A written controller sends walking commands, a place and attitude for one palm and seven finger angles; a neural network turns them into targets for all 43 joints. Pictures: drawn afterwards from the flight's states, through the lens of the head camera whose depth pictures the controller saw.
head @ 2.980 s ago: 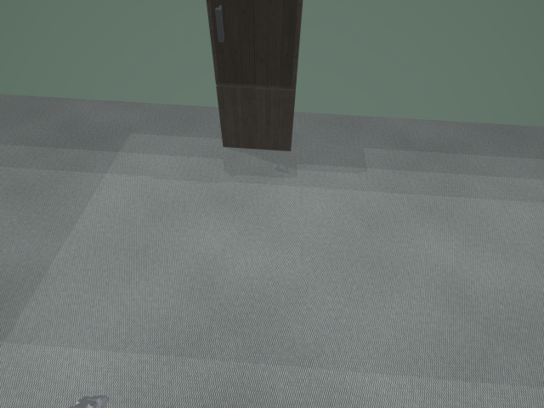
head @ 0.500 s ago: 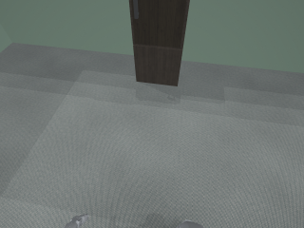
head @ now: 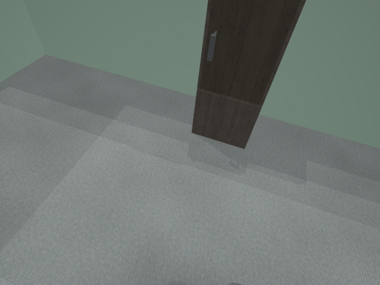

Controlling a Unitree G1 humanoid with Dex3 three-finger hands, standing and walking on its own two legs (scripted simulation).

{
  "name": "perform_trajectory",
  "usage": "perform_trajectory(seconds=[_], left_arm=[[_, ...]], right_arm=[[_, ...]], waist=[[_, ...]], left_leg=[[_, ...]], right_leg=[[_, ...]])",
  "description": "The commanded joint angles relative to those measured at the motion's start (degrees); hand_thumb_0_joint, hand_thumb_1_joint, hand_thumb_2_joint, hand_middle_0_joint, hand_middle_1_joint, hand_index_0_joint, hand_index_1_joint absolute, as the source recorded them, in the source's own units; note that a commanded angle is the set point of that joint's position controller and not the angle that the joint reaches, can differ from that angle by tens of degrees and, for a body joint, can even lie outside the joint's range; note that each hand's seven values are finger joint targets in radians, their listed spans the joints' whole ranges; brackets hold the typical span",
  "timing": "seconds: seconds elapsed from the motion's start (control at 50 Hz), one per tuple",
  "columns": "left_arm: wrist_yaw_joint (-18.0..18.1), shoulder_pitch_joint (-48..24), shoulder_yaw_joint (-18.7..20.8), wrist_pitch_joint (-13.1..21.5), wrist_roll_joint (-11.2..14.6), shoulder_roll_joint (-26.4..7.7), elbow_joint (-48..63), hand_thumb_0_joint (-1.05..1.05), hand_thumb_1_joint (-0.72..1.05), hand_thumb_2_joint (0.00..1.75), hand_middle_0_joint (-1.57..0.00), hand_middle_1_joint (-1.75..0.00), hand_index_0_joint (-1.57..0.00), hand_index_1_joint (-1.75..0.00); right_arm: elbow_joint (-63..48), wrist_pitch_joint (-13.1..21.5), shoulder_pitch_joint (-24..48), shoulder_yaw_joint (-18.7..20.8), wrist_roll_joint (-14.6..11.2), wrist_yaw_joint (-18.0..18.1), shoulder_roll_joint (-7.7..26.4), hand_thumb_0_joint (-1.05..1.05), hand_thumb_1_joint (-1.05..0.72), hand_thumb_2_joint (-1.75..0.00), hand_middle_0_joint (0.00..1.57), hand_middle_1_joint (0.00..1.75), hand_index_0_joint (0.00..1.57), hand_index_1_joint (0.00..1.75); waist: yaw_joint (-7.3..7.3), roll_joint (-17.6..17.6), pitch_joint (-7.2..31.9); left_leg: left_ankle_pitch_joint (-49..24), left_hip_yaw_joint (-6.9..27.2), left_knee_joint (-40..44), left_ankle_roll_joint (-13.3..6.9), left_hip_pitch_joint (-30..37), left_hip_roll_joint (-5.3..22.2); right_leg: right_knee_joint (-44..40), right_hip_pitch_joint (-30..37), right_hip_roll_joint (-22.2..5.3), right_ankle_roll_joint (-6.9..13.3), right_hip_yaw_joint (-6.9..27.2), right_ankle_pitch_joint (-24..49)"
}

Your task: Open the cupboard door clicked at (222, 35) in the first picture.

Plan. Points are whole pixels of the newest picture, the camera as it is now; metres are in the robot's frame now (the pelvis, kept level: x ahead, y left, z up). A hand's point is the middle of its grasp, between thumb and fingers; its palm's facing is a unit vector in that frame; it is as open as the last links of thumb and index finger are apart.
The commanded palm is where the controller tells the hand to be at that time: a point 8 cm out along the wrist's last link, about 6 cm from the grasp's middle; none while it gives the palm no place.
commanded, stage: walk to a spot facing it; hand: left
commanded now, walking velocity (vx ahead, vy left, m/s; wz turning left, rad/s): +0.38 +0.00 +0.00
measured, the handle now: (212, 46) +1.18 -0.03 -0.06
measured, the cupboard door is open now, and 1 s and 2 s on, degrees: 0 0 0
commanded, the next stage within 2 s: turn to face it in 0.42 s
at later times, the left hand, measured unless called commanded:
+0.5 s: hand (147, 230) +0.28 +0.13 -0.16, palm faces +0.14 -0.96 -0.23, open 7.1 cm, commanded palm none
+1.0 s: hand (146, 208) +0.35 +0.15 -0.18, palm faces +0.07 -0.97 -0.22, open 7.3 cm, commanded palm none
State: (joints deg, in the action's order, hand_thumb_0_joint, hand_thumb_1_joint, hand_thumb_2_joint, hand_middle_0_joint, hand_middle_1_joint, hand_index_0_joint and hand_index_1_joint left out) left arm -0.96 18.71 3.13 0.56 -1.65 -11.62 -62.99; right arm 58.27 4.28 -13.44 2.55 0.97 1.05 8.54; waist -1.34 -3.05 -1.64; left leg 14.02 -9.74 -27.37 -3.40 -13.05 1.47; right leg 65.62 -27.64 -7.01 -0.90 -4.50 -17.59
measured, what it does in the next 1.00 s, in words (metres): walks ahead: right foot, then left foot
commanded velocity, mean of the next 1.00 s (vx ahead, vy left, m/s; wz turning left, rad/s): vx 0.15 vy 0.00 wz -0.11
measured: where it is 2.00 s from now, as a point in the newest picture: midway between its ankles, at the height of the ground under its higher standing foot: (195, 245)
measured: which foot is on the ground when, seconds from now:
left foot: down 0.00-0.30, up 0.32-0.68, down 0.70-1.00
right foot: up 0.00-0.28, down 0.30-0.70, up 0.72-1.00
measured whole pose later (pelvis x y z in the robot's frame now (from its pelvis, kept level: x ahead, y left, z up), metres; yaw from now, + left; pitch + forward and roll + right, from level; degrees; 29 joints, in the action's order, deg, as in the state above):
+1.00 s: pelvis +0.34 -0.04 -0.01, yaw -2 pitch -1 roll +1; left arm 0.0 17.1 3.6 -1.8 -1.1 -8.6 -58.7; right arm 57.2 -0.8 -6.7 2.8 1.3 1.0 9.8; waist -1.9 1.6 -3.2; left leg 14.5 -16.0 -34.8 0.4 -17.5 8.8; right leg 41.0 -19.6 -3.5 -1.5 -7.4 -20.2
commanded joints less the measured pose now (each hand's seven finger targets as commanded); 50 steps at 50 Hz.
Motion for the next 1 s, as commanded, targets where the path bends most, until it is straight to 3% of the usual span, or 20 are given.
perform_trajectory(seconds=[0.0,0.18,0.22,0.24,0.26,0.28,0.3,0.36,0.42,0.52,0.6,0.64,0.66,0.68,0.7,0.72,0.8,0.94,0.96,0.98], left_arm=[[-0.28,-1.91,0.44,0.91,-0.28,-1.07,4.53,0.0,0.9,0.9,-0.2,-0.3,-0.2,-0.3],[-0.75,-12.65,0.69,1.63,0.12,-0.83,8.43,0.0,0.9,0.9,-0.2,-0.3,-0.2,-0.3],[-0.68,-7.7,1.2,2.27,0.02,-1.95,7.11,0.0,0.9,0.9,-0.2,-0.3,-0.2,-0.3],[-0.52,0.17,1.64,2.89,-0.24,-3.92,4.46,0.0,0.9,0.9,-0.2,-0.3,-0.2,-0.3],[0.04,9.78,2.89,3.85,-0.68,-8.57,1.7,0.0,0.9,0.9,-0.2,-0.3,-0.2,-0.3],[0.76,16.54,4.15,3.87,-0.13,-15.68,0.27,0.0,0.9,0.9,-0.2,-0.3,-0.2,-0.3],[1.17,13.6,3.9,3.45,0.62,-14.5,0.87,0.0,0.9,0.9,-0.2,-0.3,-0.2,-0.3],[1.84,0.5,1.31,3.82,0.17,-5.48,4.06,0.0,0.9,0.9,-0.2,-0.3,-0.2,-0.3],[2.14,-2.43,0.56,4.32,-0.15,-3.55,4.63,0.0,0.9,0.9,-0.2,-0.3,-0.2,-0.3],[2.12,-1.25,0.42,4.23,-0.09,-4.64,4.43,0.0,0.9,0.9,-0.2,-0.3,-0.2,-0.3],[2.27,1.85,-0.24,3.43,0.26,-4.75,2.0,0.0,0.9,0.9,-0.2,-0.3,-0.2,-0.3],[2.38,1.76,-0.33,2.6,0.72,-4.5,1.75,0.0,0.9,0.9,-0.2,-0.3,-0.2,-0.3],[2.33,3.36,-0.57,2.08,0.99,-2.86,2.13,0.0,0.9,0.9,-0.2,-0.3,-0.2,-0.3],[2.26,5.34,-0.58,1.41,1.32,-0.88,2.6,0.0,0.9,0.9,-0.2,-0.3,-0.2,-0.3],[2.2,4.03,-0.85,0.75,1.19,-0.77,3.59,0.0,0.9,0.9,-0.2,-0.3,-0.2,-0.3],[2.29,2.77,-0.43,0.18,0.99,-0.75,3.65,0.0,0.9,0.9,-0.2,-0.3,-0.2,-0.3],[0.97,1.4,0.78,-1.18,0.89,-0.57,3.7,0.0,0.9,0.9,-0.2,-0.3,-0.2,-0.3],[0.99,4.66,1.25,-1.66,0.17,0.97,5.82,0.0,0.9,0.9,-0.2,-0.3,-0.2,-0.3],[1.12,6.2,1.53,-1.39,0.0,-0.41,5.81,0.0,0.9,0.9,-0.2,-0.3,-0.2,-0.3],[1.55,6.35,2.14,-0.73,-0.54,-5.16,6.36,0.0,0.9,0.9,-0.2,-0.3,-0.2,-0.3]], right_arm=[[1.48,1.01,-8.26,1.57,-0.16,0.03,7.44,0.0,-0.9,-0.9,0.2,0.3,0.2,0.3],[5.14,0.39,-12.33,1.96,0.57,-0.09,8.4,0.0,-0.9,-0.9,0.2,0.3,0.2,0.3],[5.4,0.06,-11.4,1.95,0.62,0.0,8.68,0.0,-0.9,-0.9,0.2,0.3,0.2,0.3],[5.54,0.03,-11.07,1.77,0.34,-0.09,8.4,0.0,-0.9,-0.9,0.2,0.3,0.2,0.3],[4.88,0.23,-11.71,1.53,-0.3,-0.6,6.6,0.0,-0.9,-0.9,0.2,0.3,0.2,0.3],[2.55,0.56,-12.62,0.69,-0.72,-0.79,3.41,0.0,-0.9,-0.9,0.2,0.3,0.2,0.3],[1.54,-0.08,-9.36,1.11,-0.84,-0.53,5.5,0.0,-0.9,-0.9,0.2,0.3,0.2,0.3],[1.75,-1.16,-4.8,1.34,0.25,-1.25,3.11,0.0,-0.9,-0.9,0.2,0.3,0.2,0.3],[2.58,-3.18,-8.64,1.27,0.36,-1.88,1.4,0.0,-0.9,-0.9,0.2,0.3,0.2,0.3],[-1.09,-3.64,-2.3,0.84,0.31,-3.02,0.42,0.0,-0.9,-0.9,0.2,0.3,0.2,0.3],[-0.47,-2.25,-1.01,-0.08,0.36,-2.31,0.73,0.0,-0.9,-0.9,0.2,0.3,0.2,0.3],[1.55,-1.52,-6.47,0.3,0.46,-1.67,4.36,0.0,-0.9,-0.9,0.2,0.3,0.2,0.3],[2.18,-1.22,-9.74,1.19,0.61,-0.98,9.12,0.0,-0.9,-0.9,0.2,0.3,0.2,0.3],[2.08,-1.6,-11.47,2.06,0.64,-0.38,14.12,0.0,-0.9,-0.9,0.2,0.3,0.2,0.3],[1.76,-1.94,-10.63,1.69,0.45,0.41,15.04,0.0,-0.9,-0.9,0.2,0.3,0.2,0.3],[1.15,-1.75,-7.71,1.5,0.57,0.97,13.95,0.0,-0.9,-0.9,0.2,0.3,0.2,0.3],[-2.44,-2.53,3.63,1.19,0.49,0.73,10.81,0.0,-0.9,-0.9,0.2,0.3,0.2,0.3],[-3.61,-4.47,6.77,2.81,0.38,0.21,10.76,0.0,-0.9,-0.9,0.2,0.3,0.2,0.3],[-4.08,-4.68,7.08,2.74,0.21,0.07,9.97,0.0,-0.9,-0.9,0.2,0.3,0.2,0.3],[-5.06,-5.07,6.84,2.32,-0.15,-0.22,6.97,0.0,-0.9,-0.9,0.2,0.3,0.2,0.3]], waist=[[1.79,6.9,-1.26],[3.56,9.41,-5.37],[0.55,8.03,-3.12],[-3.0,4.64,0.79],[-6.62,-3.51,7.65],[-6.93,-16.35,12.86],[-6.58,-10.19,10.78],[-1.18,-1.36,-0.91],[2.8,-3.52,-1.73],[2.21,-3.71,-3.55],[0.99,-4.25,-1.23],[3.78,0.81,2.49],[4.56,9.51,6.23],[4.83,19.21,7.52],[4.8,19.91,5.96],[4.68,21.82,7.12],[1.28,11.9,2.77],[-0.79,10.36,2.39],[-1.74,6.61,2.28],[-2.31,-7.42,0.53]], left_leg=[[-7.29,12.95,18.34,-5.54,7.26,14.63],[-10.76,8.99,14.75,-5.25,8.85,14.62],[-15.81,8.19,7.18,-3.89,7.19,13.48],[-19.58,5.97,-3.51,-2.14,4.53,10.4],[-11.76,3.01,-20.8,0.16,-6.13,6.05],[17.74,2.92,-39.06,2.1,-20.61,-1.62],[18.07,9.36,-47.73,1.13,-22.88,1.2],[4.57,11.06,-47.21,1.9,-22.33,7.31],[2.54,8.75,-39.3,3.81,-18.57,7.39],[-2.26,4.57,-21.32,4.77,-16.13,6.37],[-5.38,1.93,-8.45,4.35,-5.97,3.51],[-16.71,1.95,0.09,4.79,6.42,4.16],[-30.37,7.95,0.86,2.76,15.21,11.05],[-38.3,16.5,3.1,-2.73,17.32,21.01],[-36.15,19.89,6.57,-6.27,14.32,25.34],[-31.96,19.66,7.93,-6.64,12.84,25.88],[-19.64,6.98,8.76,-4.16,1.24,20.78],[1.67,2.41,3.9,-1.49,-5.44,19.23],[3.66,0.61,-1.47,0.67,-7.52,17.17],[10.81,-4.24,-13.99,4.8,-13.5,10.46]], right_leg=[[-5.07,-8.49,-2.63,-1.49,1.4,5.09],[-28.52,-1.02,0.66,0.05,-2.78,7.04],[-33.31,8.85,3.0,1.2,-4.27,6.68],[-36.27,20.12,4.3,1.95,-4.47,8.02],[-38.79,35.28,-5.26,5.11,6.32,5.35],[-46.9,44.42,-20.84,10.5,29.8,8.37],[-50.87,38.69,-23.27,12.72,31.99,1.37],[-53.51,18.14,-17.22,8.5,14.81,-1.25],[-54.22,12.51,-14.32,6.64,2.15,8.93],[-53.04,13.42,-11.62,6.16,-5.59,17.17],[-46.58,17.35,-8.91,6.33,-3.56,28.69],[-37.93,15.38,-5.21,4.11,-4.08,24.23],[-30.62,9.72,-1.03,1.51,-5.47,11.22],[-21.13,5.0,3.6,-0.21,-6.45,-13.22],[-10.67,2.02,4.17,-0.74,-2.72,-22.63],[-4.19,0.28,3.14,-0.55,0.46,-21.54],[-5.43,2.65,1.16,-0.92,0.46,-11.91],[-27.68,13.42,4.38,-0.89,-3.61,0.41],[-34.43,16.36,3.91,-0.48,-1.97,4.85],[-44.91,17.45,-4.15,2.58,11.37,8.23]])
